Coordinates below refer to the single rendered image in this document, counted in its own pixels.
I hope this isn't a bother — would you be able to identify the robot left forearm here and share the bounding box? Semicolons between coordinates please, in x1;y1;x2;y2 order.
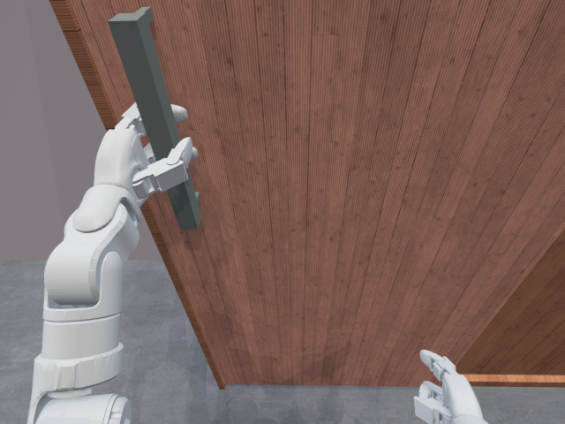
27;185;141;424

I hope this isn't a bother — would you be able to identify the left robot upper arm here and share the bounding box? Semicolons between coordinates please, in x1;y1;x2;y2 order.
35;393;132;424

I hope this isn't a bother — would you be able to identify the handle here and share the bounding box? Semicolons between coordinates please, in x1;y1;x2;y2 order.
108;7;201;230

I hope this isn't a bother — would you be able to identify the wardrobe door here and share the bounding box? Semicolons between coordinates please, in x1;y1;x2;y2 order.
69;0;565;387
456;229;565;375

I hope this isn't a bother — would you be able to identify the right robot hand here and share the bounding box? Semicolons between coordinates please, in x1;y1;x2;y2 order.
414;350;483;424

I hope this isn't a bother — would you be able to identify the left robot hand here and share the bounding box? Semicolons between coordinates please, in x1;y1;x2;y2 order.
94;103;199;208

